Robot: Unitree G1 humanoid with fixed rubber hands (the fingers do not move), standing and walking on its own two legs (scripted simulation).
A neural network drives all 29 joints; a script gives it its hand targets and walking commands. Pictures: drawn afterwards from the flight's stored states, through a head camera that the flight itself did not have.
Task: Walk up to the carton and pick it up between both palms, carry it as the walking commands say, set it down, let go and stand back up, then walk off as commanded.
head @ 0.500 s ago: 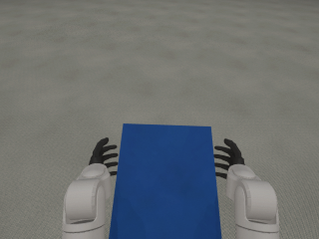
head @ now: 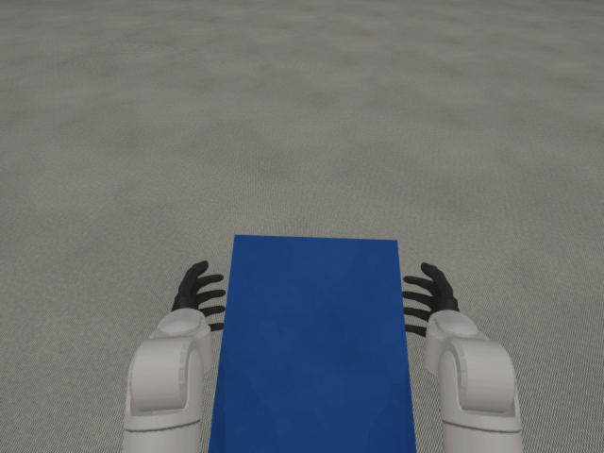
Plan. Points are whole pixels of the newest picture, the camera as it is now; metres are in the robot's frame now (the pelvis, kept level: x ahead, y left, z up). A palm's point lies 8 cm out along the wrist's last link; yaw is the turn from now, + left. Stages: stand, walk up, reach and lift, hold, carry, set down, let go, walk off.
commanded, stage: carry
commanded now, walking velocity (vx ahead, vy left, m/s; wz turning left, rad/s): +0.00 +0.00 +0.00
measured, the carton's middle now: (312, 347) +0.29 +0.00 +0.00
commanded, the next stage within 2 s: none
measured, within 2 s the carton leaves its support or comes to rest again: neither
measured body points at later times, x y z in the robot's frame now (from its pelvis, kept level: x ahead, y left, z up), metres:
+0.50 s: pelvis +0.01 -0.01 +0.00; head -0.01 -0.01 +0.45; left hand +0.29 +0.14 +0.08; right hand +0.29 -0.17 +0.07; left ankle +0.04 +0.10 -0.74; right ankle -0.02 -0.10 -0.74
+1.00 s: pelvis +0.01 -0.02 +0.00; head -0.01 -0.02 +0.45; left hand +0.30 +0.14 +0.07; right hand +0.29 -0.17 +0.06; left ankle +0.04 +0.10 -0.74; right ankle -0.02 -0.10 -0.74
